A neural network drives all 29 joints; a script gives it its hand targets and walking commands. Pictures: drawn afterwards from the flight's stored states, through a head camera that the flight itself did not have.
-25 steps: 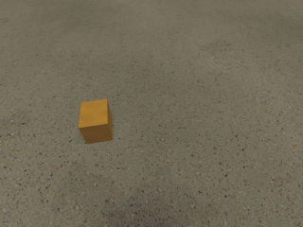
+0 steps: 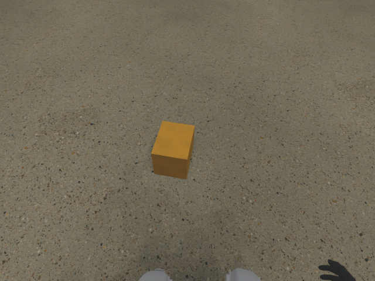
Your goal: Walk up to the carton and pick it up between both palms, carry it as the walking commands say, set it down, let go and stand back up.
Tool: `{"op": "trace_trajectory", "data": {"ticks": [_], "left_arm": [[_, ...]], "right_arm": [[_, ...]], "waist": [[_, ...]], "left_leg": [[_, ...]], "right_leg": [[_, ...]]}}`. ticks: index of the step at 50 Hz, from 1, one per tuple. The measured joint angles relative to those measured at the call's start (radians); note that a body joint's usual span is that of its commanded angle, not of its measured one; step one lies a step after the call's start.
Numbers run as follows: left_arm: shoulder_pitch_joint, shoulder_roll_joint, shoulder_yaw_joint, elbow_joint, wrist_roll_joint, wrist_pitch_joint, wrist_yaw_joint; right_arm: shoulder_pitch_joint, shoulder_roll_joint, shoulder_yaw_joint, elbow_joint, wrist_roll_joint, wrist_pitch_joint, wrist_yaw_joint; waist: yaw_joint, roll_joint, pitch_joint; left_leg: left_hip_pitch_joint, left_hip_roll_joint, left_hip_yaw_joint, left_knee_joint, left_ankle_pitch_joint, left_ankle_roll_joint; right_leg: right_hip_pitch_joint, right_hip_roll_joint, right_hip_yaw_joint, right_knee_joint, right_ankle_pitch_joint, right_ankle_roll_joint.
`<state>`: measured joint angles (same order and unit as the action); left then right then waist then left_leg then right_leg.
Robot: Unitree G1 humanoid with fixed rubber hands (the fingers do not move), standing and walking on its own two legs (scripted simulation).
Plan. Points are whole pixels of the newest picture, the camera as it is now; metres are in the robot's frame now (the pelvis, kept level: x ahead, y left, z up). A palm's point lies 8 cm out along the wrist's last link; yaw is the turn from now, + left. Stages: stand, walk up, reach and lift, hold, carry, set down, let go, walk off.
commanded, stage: walk up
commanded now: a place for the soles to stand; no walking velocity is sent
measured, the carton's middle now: (174, 149) +0.89 +0.12 -0.63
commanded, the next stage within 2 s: none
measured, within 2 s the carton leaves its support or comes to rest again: neither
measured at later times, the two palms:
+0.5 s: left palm (31, 269) +0.16 +0.37 -0.11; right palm (317, 222) +0.29 -0.29 -0.09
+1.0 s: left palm (60, 217) +0.28 +0.36 -0.12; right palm (294, 176) +0.43 -0.28 -0.11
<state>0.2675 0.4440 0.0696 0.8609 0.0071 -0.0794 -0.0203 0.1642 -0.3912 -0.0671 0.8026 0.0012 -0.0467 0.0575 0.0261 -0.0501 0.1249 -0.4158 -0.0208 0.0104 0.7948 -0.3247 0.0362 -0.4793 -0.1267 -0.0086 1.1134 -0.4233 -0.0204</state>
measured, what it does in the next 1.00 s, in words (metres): walks ahead: right foot, then left foot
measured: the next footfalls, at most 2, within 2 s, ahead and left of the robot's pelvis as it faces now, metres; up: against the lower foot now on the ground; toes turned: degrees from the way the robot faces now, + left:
right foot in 0.10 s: +0.17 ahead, -0.16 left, +0.00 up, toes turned -4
left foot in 0.38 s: +0.25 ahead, +0.14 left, +0.00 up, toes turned +10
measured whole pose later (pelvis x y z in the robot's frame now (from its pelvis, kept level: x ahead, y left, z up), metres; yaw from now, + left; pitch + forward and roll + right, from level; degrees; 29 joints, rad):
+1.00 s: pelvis +0.29 +0.03 -0.03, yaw +12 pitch -5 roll +0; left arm 0.25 0.41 0.06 0.85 0.02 -0.05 -0.01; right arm 0.24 -0.44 -0.08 0.89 -0.02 -0.08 0.00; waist 0.03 -0.01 0.13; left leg -0.51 0.03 0.07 0.97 -0.34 0.03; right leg -0.46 -0.15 -0.07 1.01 -0.47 0.02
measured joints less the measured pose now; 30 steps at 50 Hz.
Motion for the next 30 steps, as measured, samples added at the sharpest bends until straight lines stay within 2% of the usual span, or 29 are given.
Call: {"op": "trace_trajectory", "data": {"ticks": [4, 5, 7, 10, 13, 17, 19, 20, 21, 23, 25, 27, 30], "left_arm": [[0.007, -0.016, -0.001, 0.009, 0.016, -0.003, -0.009], [0.014, -0.021, -0.001, 0.010, 0.018, -0.009, -0.011], [0.028, -0.037, 0.002, 0.011, 0.030, -0.025, -0.009], [0.050, -0.039, 0.008, -0.009, 0.043, -0.040, -0.004], [0.052, -0.046, 0.011, -0.023, 0.036, -0.040, 0.000], [0.069, -0.028, 0.013, -0.027, 0.037, -0.029, -0.008], [0.077, -0.011, 0.016, -0.021, 0.036, -0.015, -0.012], [0.082, -0.002, 0.018, -0.016, 0.035, -0.006, -0.012], [0.085, 0.001, 0.020, -0.007, 0.030, 0.005, -0.009], [0.073, 0.000, 0.019, 0.017, 0.020, 0.025, -0.003], [0.045, 0.006, 0.016, 0.033, 0.011, 0.032, 0.002], [0.017, 0.011, 0.018, 0.029, 0.005, 0.027, 0.005], [-0.019, 0.005, 0.013, 0.008, -0.003, 0.017, 0.002]], "right_arm": [[0.049, 0.005, 0.013, 0.004, -0.016, -0.001, 0.005], [0.061, 0.002, 0.012, 0.007, -0.018, 0.001, 0.007], [0.090, -0.012, 0.004, 0.016, -0.019, 0.010, 0.006], [0.126, -0.016, -0.001, 0.053, -0.021, 0.021, -0.005], [0.137, -0.037, -0.002, 0.079, -0.025, 0.013, -0.001], [0.123, -0.052, -0.011, 0.084, -0.014, -0.003, 0.013], [0.116, -0.055, -0.017, 0.076, -0.010, -0.016, 0.020], [0.112, -0.054, -0.020, 0.071, -0.013, -0.026, 0.019], [0.111, -0.057, -0.023, 0.062, -0.019, -0.036, 0.013], [0.109, -0.059, -0.021, 0.046, -0.015, -0.047, -0.003], [0.111, -0.046, -0.018, 0.044, -0.013, -0.051, -0.018], [0.116, -0.029, -0.008, 0.046, -0.011, -0.053, -0.032], [0.132, -0.016, 0.007, 0.049, -0.018, -0.057, -0.041]], "waist": [[-0.025, 0.003, -0.028], [-0.031, 0.011, -0.034], [-0.048, 0.057, -0.045], [-0.039, 0.069, -0.075], [-0.019, 0.092, -0.067], [-0.002, 0.085, -0.058], [0.003, 0.068, -0.054], [0.009, 0.046, -0.052], [0.010, 0.035, -0.057], [-0.007, 0.038, -0.060], [-0.027, 0.031, -0.060], [-0.034, 0.013, -0.055], [-0.048, 0.000, -0.044]], "left_leg": [[0.029, 0.006, -0.017, 0.026, -0.058, 0.000], [0.035, 0.012, -0.022, 0.043, -0.079, -0.003], [0.036, 0.032, -0.062, 0.105, -0.140, 0.004], [-0.029, -0.004, -0.092, 0.280, -0.199, 0.006], [-0.091, 0.008, -0.070, 0.352, -0.158, -0.004], [-0.117, 0.049, -0.007, 0.206, -0.171, -0.017], [-0.086, 0.051, 0.021, 0.081, -0.075, -0.016], [-0.075, 0.037, 0.043, 0.073, 0.004, -0.011], [-0.078, 0.028, 0.059, 0.095, 0.010, -0.004], [-0.078, 0.023, 0.059, 0.134, -0.047, 0.011], [-0.057, 0.016, 0.049, 0.129, -0.080, 0.017], [-0.027, 0.013, 0.050, 0.105, -0.085, 0.011], [0.013, 0.014, 0.041, 0.081, -0.098, 0.006]], "right_leg": [[-0.008, 0.022, -0.037, -0.218, -0.053, -0.003], [0.008, 0.032, -0.047, -0.276, -0.028, -0.005], [0.045, 0.060, -0.078, -0.309, 0.108, 0.003], [0.061, 0.044, -0.106, -0.260, 0.052, 0.011], [0.111, 0.025, -0.132, -0.258, 0.005, 0.013], [0.160, -0.018, -0.144, -0.249, -0.046, 0.028], [0.178, -0.045, -0.140, -0.227, -0.081, 0.039], [0.173, -0.066, -0.122, -0.195, -0.110, 0.026], [0.149, -0.069, -0.091, -0.132, -0.128, 0.005], [0.087, -0.013, -0.018, 0.022, -0.119, -0.010], [0.033, 0.028, 0.009, 0.108, -0.094, -0.014], [-0.023, 0.038, 0.009, 0.132, -0.055, -0.012], [-0.070, 0.030, -0.016, 0.050, -0.044, -0.010]]}}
